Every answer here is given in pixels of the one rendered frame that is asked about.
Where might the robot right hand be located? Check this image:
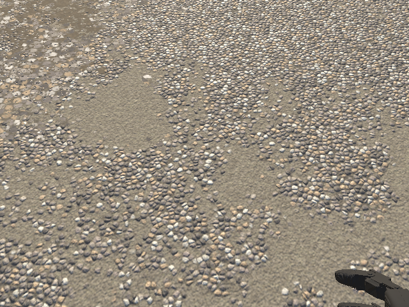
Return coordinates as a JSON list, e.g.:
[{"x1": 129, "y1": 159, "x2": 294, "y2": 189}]
[{"x1": 335, "y1": 269, "x2": 409, "y2": 307}]

